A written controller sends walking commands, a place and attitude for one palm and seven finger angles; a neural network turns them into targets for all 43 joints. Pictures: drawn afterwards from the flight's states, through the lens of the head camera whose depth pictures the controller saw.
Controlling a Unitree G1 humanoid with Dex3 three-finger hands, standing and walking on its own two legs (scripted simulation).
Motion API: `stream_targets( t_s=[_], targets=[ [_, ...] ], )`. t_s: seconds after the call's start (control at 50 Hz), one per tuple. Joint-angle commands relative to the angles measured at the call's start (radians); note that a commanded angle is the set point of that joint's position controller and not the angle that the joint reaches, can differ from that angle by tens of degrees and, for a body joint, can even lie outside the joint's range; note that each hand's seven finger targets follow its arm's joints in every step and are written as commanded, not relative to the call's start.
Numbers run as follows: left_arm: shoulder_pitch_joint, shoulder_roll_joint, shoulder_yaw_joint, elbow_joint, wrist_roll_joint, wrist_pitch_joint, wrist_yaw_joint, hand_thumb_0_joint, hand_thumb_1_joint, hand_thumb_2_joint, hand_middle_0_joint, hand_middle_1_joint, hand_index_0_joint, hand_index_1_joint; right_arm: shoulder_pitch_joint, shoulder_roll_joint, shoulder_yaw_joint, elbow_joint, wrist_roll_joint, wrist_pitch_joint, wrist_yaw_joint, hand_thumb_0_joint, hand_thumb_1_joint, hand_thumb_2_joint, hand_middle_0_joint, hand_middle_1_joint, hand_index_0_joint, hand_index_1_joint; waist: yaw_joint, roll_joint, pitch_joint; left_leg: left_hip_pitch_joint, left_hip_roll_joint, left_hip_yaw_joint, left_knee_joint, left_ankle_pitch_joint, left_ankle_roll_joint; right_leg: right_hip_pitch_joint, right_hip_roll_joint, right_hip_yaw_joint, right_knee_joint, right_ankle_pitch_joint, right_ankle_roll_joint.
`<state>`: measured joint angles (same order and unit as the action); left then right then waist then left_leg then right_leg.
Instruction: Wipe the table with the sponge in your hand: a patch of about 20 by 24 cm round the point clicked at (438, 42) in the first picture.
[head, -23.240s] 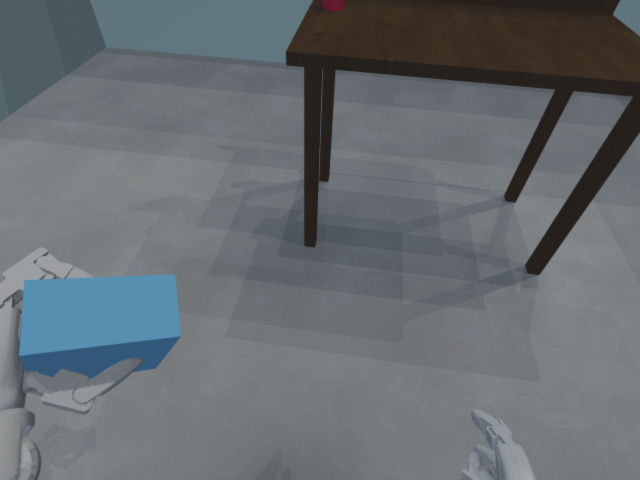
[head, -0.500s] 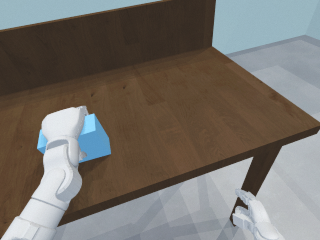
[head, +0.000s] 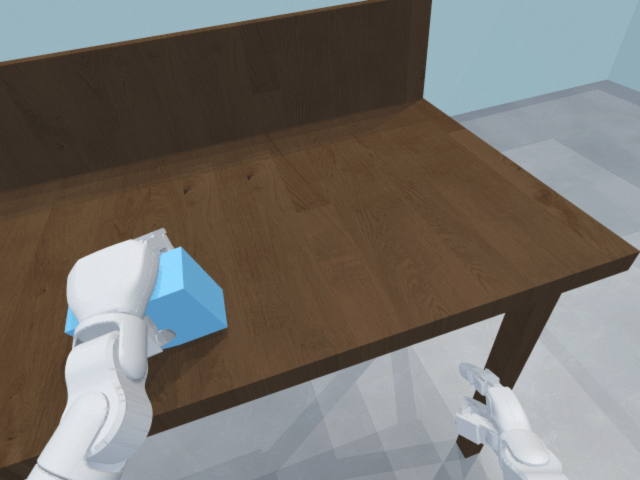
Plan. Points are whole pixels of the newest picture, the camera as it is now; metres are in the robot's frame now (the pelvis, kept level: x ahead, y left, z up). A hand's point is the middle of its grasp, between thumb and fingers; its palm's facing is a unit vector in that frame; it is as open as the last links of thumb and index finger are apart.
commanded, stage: slide across to the third lane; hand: left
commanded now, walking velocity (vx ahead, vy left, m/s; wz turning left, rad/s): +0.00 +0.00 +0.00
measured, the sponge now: (161, 314) +0.27 +0.24 +0.11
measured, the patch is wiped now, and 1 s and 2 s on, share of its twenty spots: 0.85 0.95 1.00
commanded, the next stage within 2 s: wipe forward along the third lane in 0.72 s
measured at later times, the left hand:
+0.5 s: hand (187, 301) +0.26 +0.19 +0.15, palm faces +0.23 -0.15 -0.96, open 9.7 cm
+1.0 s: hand (222, 285) +0.28 +0.16 +0.15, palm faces +0.18 -0.16 -0.97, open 9.7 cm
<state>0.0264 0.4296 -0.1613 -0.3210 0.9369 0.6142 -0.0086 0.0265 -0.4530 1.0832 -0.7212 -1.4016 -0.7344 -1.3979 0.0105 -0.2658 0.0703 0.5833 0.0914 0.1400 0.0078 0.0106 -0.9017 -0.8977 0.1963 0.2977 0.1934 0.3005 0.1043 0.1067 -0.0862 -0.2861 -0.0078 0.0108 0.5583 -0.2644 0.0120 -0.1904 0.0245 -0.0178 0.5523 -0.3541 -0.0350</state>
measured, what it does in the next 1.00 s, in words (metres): stands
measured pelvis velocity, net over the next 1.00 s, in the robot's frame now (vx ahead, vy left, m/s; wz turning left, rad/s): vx -0.02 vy -0.04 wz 0.01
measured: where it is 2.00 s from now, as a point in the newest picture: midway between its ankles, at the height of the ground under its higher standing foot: outside the picture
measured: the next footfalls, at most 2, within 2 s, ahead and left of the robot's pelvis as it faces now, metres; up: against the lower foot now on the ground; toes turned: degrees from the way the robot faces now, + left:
none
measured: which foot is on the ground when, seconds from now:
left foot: down 0.00-1.00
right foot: down 0.00-1.00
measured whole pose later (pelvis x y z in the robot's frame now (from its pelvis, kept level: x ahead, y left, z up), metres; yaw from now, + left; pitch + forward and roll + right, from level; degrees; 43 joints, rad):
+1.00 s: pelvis -0.02 -0.04 +0.00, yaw +0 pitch -4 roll +1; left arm -0.25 0.37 -0.33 -0.06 0.89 0.63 -0.02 -0.01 -0.48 1.08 -0.75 -1.38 -0.77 -1.36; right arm 0.00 -0.27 0.07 0.66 0.09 0.09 -0.03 0.01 -0.90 -0.90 0.20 0.30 0.19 0.30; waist 0.10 0.10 -0.07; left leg -0.23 0.02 -0.01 0.50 -0.21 -0.03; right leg -0.15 0.06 -0.04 0.55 -0.33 -0.09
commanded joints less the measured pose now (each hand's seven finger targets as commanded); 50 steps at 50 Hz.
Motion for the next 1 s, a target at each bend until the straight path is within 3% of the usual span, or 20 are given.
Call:
stream_targets(
  t_s=[0.0,0.04,0.06,0.14,0.16,0.26,0.44,0.46,0.5,0.54,0.56,0.64,0.66,0.74,0.76,0.8,0.84,0.86,0.94,0.98],
  targets=[
    [0.019,0.009,-0.027,-0.078,-0.062,0.012,-0.033,0.0,0.1,1.3,-1.2,-1.6,-1.2,-1.6,-0.241,-0.076,-0.041,-0.194,0.006,-0.059,0.0,0.0,-0.9,-0.9,0.2,0.3,0.2,0.3,0.003,-0.142,-0.083,0.094,0.0,-0.018,-0.045,0.235,0.022,-0.033,0.012,-0.006,-0.075,0.327,-0.019],
    [0.049,0.053,0.014,-0.091,-0.058,0.009,-0.023,0.0,0.1,1.3,-1.2,-1.6,-1.2,-1.6,-0.253,-0.078,-0.043,-0.196,0.005,-0.063,-0.001,0.0,-0.9,-0.9,0.2,0.3,0.2,0.3,0.012,-0.146,-0.083,0.096,0.003,-0.021,-0.046,0.213,0.023,-0.036,0.016,0.018,-0.08,0.3,-0.026],
    [0.019,-0.01,-0.048,-0.11,-0.059,0.008,-0.024,0.0,0.1,1.3,-1.2,-1.6,-1.2,-1.6,-0.251,-0.07,-0.037,-0.207,0.008,-0.066,0.001,0.0,-0.9,-0.9,0.2,0.3,0.2,0.3,0.002,-0.15,-0.09,0.093,-0.001,-0.015,-0.043,0.219,0.023,-0.039,0.011,-0.004,-0.074,0.298,-0.02],
    [-0.098,0.021,-0.046,-0.12,-0.057,-0.008,-0.004,0.0,0.1,1.3,-1.2,-1.6,-1.2,-1.6,-0.259,-0.07,-0.037,-0.197,0.009,-0.081,-0.007,0.0,-0.9,-0.9,0.2,0.3,0.2,0.3,-0.004,-0.14,-0.051,0.103,0.006,-0.033,-0.062,0.154,0.024,-0.081,0.016,0.007,-0.09,0.197,-0.026],
    [-0.142,-0.039,-0.105,-0.125,-0.06,-0.012,-0.003,0.0,0.1,1.3,-1.2,-1.6,-1.2,-1.6,-0.252,-0.06,-0.035,-0.205,0.01,-0.091,-0.009,0.0,-0.9,-0.9,0.2,0.3,0.2,0.3,-0.008,-0.14,-0.067,0.107,-0.005,-0.026,-0.055,0.161,0.027,-0.08,0.01,-0.006,-0.091,0.199,-0.021],
    [-0.294,-0.047,-0.147,-0.105,-0.046,-0.024,0.01,0.0,0.1,1.3,-1.2,-1.6,-1.2,-1.6,-0.249,-0.057,-0.033,-0.192,0.01,-0.122,-0.015,0.0,-0.9,-0.9,0.2,0.3,0.2,0.3,-0.013,-0.151,-0.087,0.128,-0.012,-0.035,-0.056,0.137,0.028,-0.091,0.006,-0.004,-0.096,0.156,-0.025],
    [-0.371,0.044,-0.074,-0.082,-0.033,-0.015,0.019,0.0,0.1,1.3,-1.2,-1.6,-1.2,-1.6,-0.284,-0.059,-0.031,-0.155,0.002,-0.122,-0.014,0.0,-0.9,-0.9,0.2,0.3,0.2,0.3,0.005,-0.136,-0.1,0.148,-0.012,-0.027,-0.065,0.163,0.019,-0.051,0.003,0.036,-0.107,0.199,-0.035],
    [-0.389,-0.016,-0.124,-0.097,-0.042,-0.016,0.017,0.0,0.1,1.3,-1.2,-1.6,-1.2,-1.6,-0.283,-0.046,-0.027,-0.166,0.003,-0.127,-0.01,0.0,-0.9,-0.9,0.2,0.3,0.2,0.3,0.003,-0.137,-0.124,0.149,-0.02,-0.019,-0.058,0.186,0.023,-0.036,-0.002,0.018,-0.101,0.229,-0.029],
    [-0.367,-0.005,-0.112,-0.07,-0.048,-0.013,0.015,0.0,0.1,1.3,-1.2,-1.6,-1.2,-1.6,-0.279,-0.051,-0.03,-0.15,-0.001,-0.119,-0.007,0.0,-0.9,-0.9,0.2,0.3,0.2,0.3,0.004,-0.144,-0.109,0.146,-0.018,-0.015,-0.061,0.193,0.02,-0.033,-0.003,0.023,-0.11,0.246,-0.026],
    [-0.406,0.072,-0.049,-0.083,-0.04,-0.01,0.022,0.0,0.1,1.3,-1.2,-1.6,-1.2,-1.6,-0.288,-0.056,-0.03,-0.147,-0.002,-0.117,-0.009,0.0,-0.9,-0.9,0.2,0.3,0.2,0.3,0.007,-0.148,-0.111,0.152,-0.014,-0.021,-0.066,0.188,0.019,-0.027,0.0,0.048,-0.113,0.242,-0.033],
    [-0.427,0.023,-0.09,-0.096,-0.046,-0.009,0.02,0.0,0.1,1.3,-1.2,-1.6,-1.2,-1.6,-0.293,-0.046,-0.027,-0.159,0.0,-0.119,-0.01,0.0,-0.9,-0.9,0.2,0.3,0.2,0.3,0.005,-0.142,-0.123,0.152,-0.019,-0.01,-0.062,0.194,0.021,-0.021,-0.006,0.036,-0.117,0.243,-0.027],
    [-0.436,0.063,-0.054,-0.06,-0.046,-0.007,0.025,0.0,0.1,1.3,-1.2,-1.6,-1.2,-1.6,-0.286,-0.055,-0.032,-0.144,-0.001,-0.114,-0.012,0.0,-0.9,-0.9,0.2,0.3,0.2,0.3,0.005,-0.128,-0.101,0.155,-0.016,-0.01,-0.07,0.179,0.016,-0.03,-0.004,0.057,-0.129,0.223,-0.032],
    [-0.453,-0.004,-0.113,-0.069,-0.054,-0.007,0.021,0.0,0.1,1.3,-1.2,-1.6,-1.2,-1.6,-0.29,-0.045,-0.027,-0.156,0.001,-0.117,-0.011,0.0,-0.9,-0.9,0.2,0.3,0.2,0.3,0.0,-0.13,-0.117,0.152,-0.022,-0.002,-0.067,0.186,0.02,-0.02,-0.009,0.04,-0.125,0.234,-0.026],
    [-0.46,0.059,-0.059,-0.043,-0.05,-0.003,0.026,0.0,0.1,1.3,-1.2,-1.6,-1.2,-1.6,-0.287,-0.057,-0.034,-0.143,-0.001,-0.109,-0.014,0.0,-0.9,-0.9,0.2,0.3,0.2,0.3,0.002,-0.136,-0.105,0.154,-0.02,-0.002,-0.07,0.174,0.018,-0.021,-0.01,0.073,-0.143,0.223,-0.029],
    [-0.486,-0.003,-0.115,-0.036,-0.055,-0.003,0.023,0.0,0.1,1.3,-1.2,-1.6,-1.2,-1.6,-0.294,-0.046,-0.031,-0.152,0.001,-0.114,-0.015,0.0,-0.9,-0.9,0.2,0.3,0.2,0.3,-0.006,-0.142,-0.108,0.153,-0.024,0.006,-0.064,0.177,0.021,-0.023,-0.015,0.059,-0.146,0.223,-0.024],
    [-0.491,-0.007,-0.12,0.007,-0.051,-0.002,0.022,0.0,0.1,1.3,-1.2,-1.6,-1.2,-1.6,-0.285,-0.052,-0.036,-0.136,0.001,-0.112,-0.014,0.0,-0.9,-0.9,0.2,0.3,0.2,0.3,-0.01,-0.137,-0.09,0.152,-0.022,0.007,-0.062,0.176,0.019,-0.034,-0.015,0.063,-0.149,0.238,-0.023],
    [-0.49,0.084,-0.038,0.038,-0.044,0.002,0.028,0.0,0.1,1.3,-1.2,-1.6,-1.2,-1.6,-0.285,-0.063,-0.037,-0.128,-0.001,-0.108,-0.022,0.0,-0.9,-0.9,0.2,0.3,0.2,0.3,-0.002,-0.158,-0.091,0.144,-0.022,0.004,-0.068,0.159,0.019,-0.025,-0.014,0.095,-0.162,0.204,-0.027],
    [-0.539,0.026,-0.091,0.049,-0.046,0.004,0.024,0.0,0.1,1.3,-1.2,-1.6,-1.2,-1.6,-0.288,-0.055,-0.033,-0.136,0.001,-0.111,-0.027,0.0,-0.9,-0.9,0.2,0.3,0.2,0.3,-0.013,-0.162,-0.096,0.138,-0.026,0.013,-0.064,0.156,0.021,-0.026,-0.02,0.075,-0.161,0.203,-0.019],
    [-0.606,0.124,-0.016,0.179,-0.025,0.013,0.023,0.0,0.1,1.3,-1.2,-1.6,-1.2,-1.6,-0.275,-0.07,-0.032,-0.109,0.002,-0.108,-0.047,0.0,-0.9,-0.9,0.2,0.3,0.2,0.3,-0.013,-0.156,-0.072,0.117,-0.027,0.007,-0.075,0.118,0.016,-0.041,-0.021,0.116,-0.182,0.144,-0.025],
    [-0.598,0.068,-0.057,0.236,-0.025,0.02,0.015,0.0,0.1,1.3,-1.2,-1.6,-1.2,-1.6,-0.27,-0.067,-0.033,-0.104,0.003,-0.11,-0.049,0.0,-0.9,-0.9,0.2,0.3,0.2,0.3,-0.015,-0.166,-0.083,0.111,-0.028,0.014,-0.071,0.133,0.017,-0.033,-0.024,0.092,-0.175,0.172,-0.019]
  ],
)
